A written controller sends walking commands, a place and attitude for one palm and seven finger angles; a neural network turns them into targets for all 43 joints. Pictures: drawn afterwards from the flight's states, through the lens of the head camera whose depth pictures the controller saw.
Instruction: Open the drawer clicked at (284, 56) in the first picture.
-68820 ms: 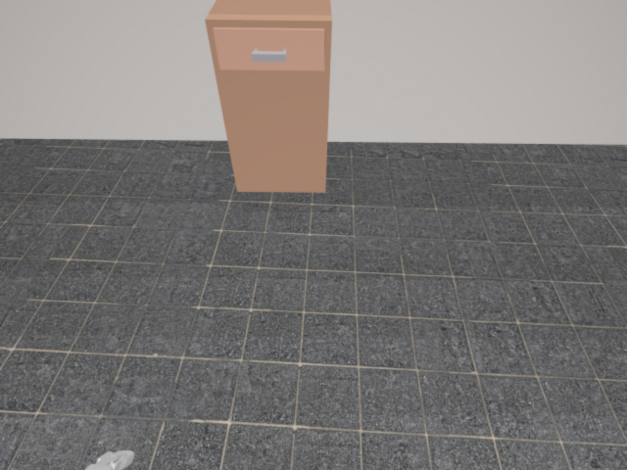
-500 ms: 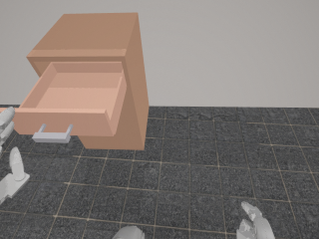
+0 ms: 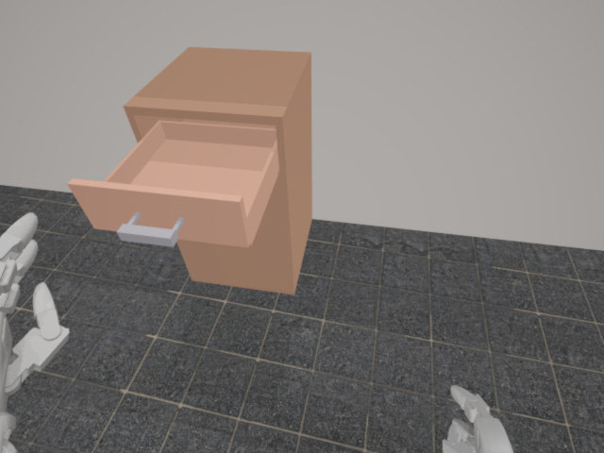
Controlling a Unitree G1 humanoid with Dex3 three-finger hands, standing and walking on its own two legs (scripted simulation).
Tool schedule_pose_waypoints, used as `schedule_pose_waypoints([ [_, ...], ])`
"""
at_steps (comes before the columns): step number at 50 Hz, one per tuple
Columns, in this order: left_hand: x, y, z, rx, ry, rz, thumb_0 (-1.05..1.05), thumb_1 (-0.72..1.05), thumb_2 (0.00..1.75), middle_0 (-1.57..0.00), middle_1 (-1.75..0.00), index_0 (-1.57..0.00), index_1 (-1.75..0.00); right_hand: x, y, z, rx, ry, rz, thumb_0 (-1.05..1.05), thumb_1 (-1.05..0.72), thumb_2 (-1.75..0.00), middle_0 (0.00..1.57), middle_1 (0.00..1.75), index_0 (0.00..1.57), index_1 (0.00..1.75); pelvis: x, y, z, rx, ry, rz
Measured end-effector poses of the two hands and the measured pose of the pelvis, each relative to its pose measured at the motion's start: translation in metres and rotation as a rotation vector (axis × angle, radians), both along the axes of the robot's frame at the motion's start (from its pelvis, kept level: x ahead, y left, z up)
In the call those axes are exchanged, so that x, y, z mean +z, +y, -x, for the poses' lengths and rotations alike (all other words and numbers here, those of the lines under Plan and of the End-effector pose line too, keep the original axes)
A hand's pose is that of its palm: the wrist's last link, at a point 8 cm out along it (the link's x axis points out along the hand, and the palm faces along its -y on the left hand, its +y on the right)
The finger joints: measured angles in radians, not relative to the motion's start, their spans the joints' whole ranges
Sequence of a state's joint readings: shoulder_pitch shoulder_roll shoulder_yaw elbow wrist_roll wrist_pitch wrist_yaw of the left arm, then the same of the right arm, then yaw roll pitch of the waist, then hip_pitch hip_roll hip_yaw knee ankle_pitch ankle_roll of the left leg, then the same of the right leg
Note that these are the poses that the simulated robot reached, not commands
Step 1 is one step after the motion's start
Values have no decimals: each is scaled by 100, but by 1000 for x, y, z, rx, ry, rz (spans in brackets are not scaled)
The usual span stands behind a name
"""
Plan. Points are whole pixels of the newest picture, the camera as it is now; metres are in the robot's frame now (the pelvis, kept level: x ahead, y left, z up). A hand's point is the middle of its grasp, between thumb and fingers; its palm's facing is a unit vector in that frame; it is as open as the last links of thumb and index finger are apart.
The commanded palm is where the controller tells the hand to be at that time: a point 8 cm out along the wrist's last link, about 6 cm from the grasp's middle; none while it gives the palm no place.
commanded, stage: stop stepping back and stand still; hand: left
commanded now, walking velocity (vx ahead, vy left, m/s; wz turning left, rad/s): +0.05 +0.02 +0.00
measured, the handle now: (153, 227) +0.56 +0.37 -0.08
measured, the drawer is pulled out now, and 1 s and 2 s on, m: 0.30 0.30 0.30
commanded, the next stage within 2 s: let the arm hang, fingers relaxed in 0.20 s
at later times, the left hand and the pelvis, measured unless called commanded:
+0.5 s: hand (167, 448) +0.16 +0.21 -0.10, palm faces +0.03 -0.95 -0.32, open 7.4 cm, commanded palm none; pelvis +0.00 +0.01 -0.01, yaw +1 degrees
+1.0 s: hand out of the picture -0.02 +0.21 -0.15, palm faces +0.01 -0.97 -0.25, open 7.3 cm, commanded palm none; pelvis -0.02 +0.02 +0.01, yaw -1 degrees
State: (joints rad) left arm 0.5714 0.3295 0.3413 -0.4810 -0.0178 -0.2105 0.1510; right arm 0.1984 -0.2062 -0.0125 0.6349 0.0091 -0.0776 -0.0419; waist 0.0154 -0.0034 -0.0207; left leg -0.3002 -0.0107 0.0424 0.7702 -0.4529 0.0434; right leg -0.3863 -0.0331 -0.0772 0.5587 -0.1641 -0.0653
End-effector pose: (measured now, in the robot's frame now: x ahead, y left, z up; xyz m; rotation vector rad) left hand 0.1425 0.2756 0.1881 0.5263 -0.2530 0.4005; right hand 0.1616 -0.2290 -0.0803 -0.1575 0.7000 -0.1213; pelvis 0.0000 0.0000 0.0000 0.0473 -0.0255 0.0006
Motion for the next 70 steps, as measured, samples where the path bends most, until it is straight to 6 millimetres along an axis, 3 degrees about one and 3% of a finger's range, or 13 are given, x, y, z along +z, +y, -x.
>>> schedule_pose_waypoints([
  [5,-16,2,-1,-37,34,70,1,89,90,-21,-30,-21,-31,10,12,12,16,-9,42,2,-90,-90,21,30,20,30,1,8,9,-2,3,23],
  [9,2,1,-2,-78,15,7,2,89,90,-21,-30,-21,-31,14,18,27,1,-1,19,2,-90,-90,21,30,20,30,5,7,8,8,9,35],
  [13,12,0,-4,-72,7,-37,1,89,90,-21,-30,-21,-31,7,18,33,-4,38,-1,2,-90,-90,21,30,20,30,6,3,1,-9,28,34],
  [16,-1,-3,-15,-72,54,-62,1,89,90,-20,-30,-21,-30,-7,10,31,7,69,-14,1,-90,-90,21,30,20,30,1,-1,2,-13,39,34],
  [19,-76,4,-36,-54,359,47,0,90,90,-20,-30,-20,-30,-30,-1,34,19,149,-35,1,-90,-90,21,30,20,30,-2,3,5,13,48,45],
  [22,-172,-1,-31,-3,705,226,0,90,90,-19,-29,-20,-30,-46,-11,47,-3,234,-25,1,-90,-90,21,30,20,30,-7,6,5,25,40,47],
  [26,-274,-32,18,21,1094,441,1,91,90,-19,-29,-20,-30,-45,-17,79,-48,356,15,1,-91,-90,20,30,20,29,-6,5,5,15,6,32],
  [29,-314,-59,66,28,1313,572,1,92,90,-20,-29,-20,-30,-39,-16,108,-69,449,45,1,-91,-90,20,30,20,29,-1,5,5,8,2,37],
  [36,-322,-33,123,166,1457,595,-3,99,90,-20,-30,-21,-30,-39,-4,160,-84,645,43,1,-91,-90,20,30,20,29,9,5,11,8,11,57],
  [43,-311,-14,159,250,1558,555,-1,94,90,-20,-29,-20,-30,-52,20,178,-105,676,-33,1,-91,-90,20,30,20,29,12,14,12,-8,-3,56],
  [53,-311,-23,165,240,1571,560,0,91,90,-20,-29,-20,-30,-61,41,197,-115,707,-92,1,-92,-90,20,30,20,29,13,20,18,-22,-11,47],
  [61,-319,-42,160,195,1582,597,0,91,90,-20,-29,-20,-30,-57,44,216,-147,751,-95,1,-91,-90,20,30,20,29,13,19,17,-25,-3,44],
  [70,-320,-47,161,208,1597,608,0,92,90,-20,-29,-20,-30,-57,43,221,-164,777,-97,1,-91,-90,20,30,20,29,13,15,12,-25,0,43],
])
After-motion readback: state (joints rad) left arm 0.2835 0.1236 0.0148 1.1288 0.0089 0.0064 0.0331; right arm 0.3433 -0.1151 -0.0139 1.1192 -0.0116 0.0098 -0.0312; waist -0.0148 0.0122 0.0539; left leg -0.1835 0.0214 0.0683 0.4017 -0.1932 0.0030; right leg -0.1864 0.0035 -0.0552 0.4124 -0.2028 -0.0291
